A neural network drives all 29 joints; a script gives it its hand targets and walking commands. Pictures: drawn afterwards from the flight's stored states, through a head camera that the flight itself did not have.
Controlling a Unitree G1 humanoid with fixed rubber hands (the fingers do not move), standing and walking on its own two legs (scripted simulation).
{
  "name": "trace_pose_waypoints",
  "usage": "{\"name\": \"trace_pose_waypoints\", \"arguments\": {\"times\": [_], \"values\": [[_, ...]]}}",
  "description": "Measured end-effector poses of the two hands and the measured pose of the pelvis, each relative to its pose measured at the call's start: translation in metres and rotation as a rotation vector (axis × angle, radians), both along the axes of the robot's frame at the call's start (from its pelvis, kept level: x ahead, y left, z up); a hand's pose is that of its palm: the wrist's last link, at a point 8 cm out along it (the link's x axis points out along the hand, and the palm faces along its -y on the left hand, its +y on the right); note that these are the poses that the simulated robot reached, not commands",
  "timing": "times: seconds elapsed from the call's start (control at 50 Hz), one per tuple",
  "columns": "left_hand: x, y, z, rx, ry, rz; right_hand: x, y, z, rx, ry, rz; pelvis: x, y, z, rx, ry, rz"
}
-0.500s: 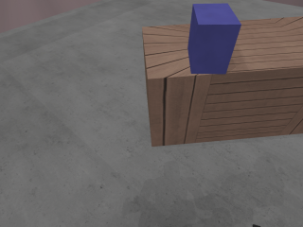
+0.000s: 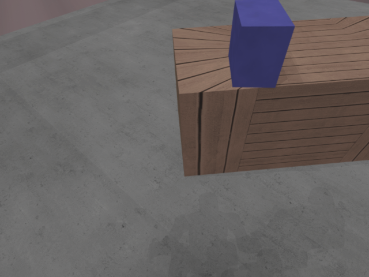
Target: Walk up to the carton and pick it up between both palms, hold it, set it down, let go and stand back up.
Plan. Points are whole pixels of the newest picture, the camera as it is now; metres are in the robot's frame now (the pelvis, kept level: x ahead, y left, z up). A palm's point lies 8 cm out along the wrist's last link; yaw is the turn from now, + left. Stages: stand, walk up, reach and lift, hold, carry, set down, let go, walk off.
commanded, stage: stand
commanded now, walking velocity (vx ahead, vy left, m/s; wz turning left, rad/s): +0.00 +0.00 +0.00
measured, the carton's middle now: (255, 43) +1.00 -0.30 +0.02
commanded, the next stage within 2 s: walk up in 1.84 s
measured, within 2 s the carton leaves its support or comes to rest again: neither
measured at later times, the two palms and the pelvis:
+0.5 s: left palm out of the picture +0.08 +0.26 -0.12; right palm out of the picture +0.08 -0.28 -0.11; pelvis +0.00 +0.00 +0.00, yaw +0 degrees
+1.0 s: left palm out of the picture +0.08 +0.26 -0.12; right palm out of the picture +0.08 -0.28 -0.12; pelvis +0.00 -0.01 +0.00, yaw +0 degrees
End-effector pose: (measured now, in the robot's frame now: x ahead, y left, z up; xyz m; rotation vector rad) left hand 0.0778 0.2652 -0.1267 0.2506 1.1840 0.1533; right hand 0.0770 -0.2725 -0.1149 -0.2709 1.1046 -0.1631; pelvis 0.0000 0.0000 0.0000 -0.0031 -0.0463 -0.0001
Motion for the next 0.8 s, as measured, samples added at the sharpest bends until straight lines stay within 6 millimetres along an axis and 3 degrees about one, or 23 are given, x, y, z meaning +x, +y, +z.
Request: {"name": "trace_pose_waypoints", "arguments": {"times": [0.8], "values": [[-0.0026, -0.0011, 0.0022, 0.004, 0.016, 0.005, 0.0000, -0.0026, 0.0002, 0.003, 0.007, 0.003, -0.0025, -0.0024, 0.0024, 0.003, 0.005, 0.000]]}}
